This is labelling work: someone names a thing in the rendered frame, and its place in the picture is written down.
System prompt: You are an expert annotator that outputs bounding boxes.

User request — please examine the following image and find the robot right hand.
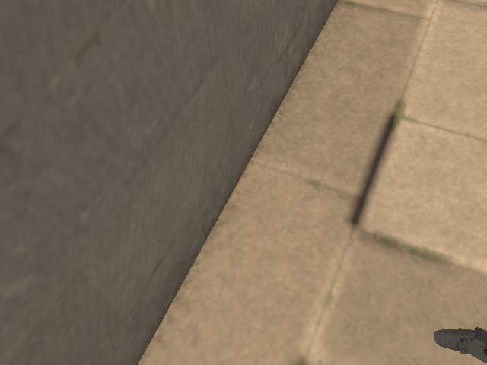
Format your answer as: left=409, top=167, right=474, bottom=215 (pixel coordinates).
left=434, top=327, right=487, bottom=363

